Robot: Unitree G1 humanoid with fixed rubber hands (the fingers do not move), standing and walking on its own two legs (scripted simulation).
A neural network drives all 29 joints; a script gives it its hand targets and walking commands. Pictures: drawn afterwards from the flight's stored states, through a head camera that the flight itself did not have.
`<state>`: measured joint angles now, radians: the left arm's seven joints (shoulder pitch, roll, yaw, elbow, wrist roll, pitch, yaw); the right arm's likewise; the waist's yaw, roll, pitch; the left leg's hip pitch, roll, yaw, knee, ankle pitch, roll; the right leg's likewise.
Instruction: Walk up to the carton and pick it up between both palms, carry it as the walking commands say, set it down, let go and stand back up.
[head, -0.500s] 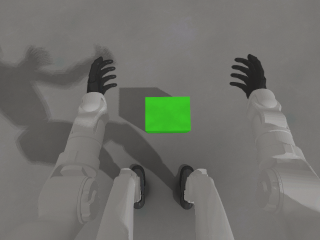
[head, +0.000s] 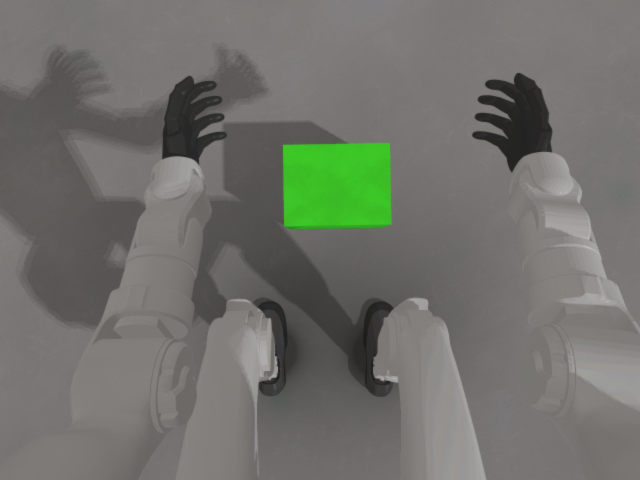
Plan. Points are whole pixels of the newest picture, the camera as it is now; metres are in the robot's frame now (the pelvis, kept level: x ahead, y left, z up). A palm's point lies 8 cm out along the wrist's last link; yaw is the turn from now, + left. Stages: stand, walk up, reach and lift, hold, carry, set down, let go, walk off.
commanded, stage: reach and lift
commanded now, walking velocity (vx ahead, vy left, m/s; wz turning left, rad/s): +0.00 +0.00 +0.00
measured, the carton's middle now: (335, 190) +0.47 -0.02 -0.49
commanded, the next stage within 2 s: none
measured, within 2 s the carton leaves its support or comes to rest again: neither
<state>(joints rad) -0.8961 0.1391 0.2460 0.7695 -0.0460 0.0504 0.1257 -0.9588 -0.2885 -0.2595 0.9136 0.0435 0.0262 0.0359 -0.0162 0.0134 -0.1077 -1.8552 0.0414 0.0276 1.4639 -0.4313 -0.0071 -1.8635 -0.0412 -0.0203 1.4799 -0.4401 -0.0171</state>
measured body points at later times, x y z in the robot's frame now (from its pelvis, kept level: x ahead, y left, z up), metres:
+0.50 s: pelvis -0.03 +0.00 -0.13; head +0.31 -0.02 +0.17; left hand +0.48 +0.16 -0.28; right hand +0.47 -0.23 -0.29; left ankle +0.09 +0.13 -0.53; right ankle +0.08 -0.12 -0.53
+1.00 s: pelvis -0.04 +0.00 -0.19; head +0.32 -0.03 +0.07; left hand +0.49 +0.17 -0.38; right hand +0.47 -0.23 -0.40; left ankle +0.09 +0.13 -0.53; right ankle +0.08 -0.12 -0.53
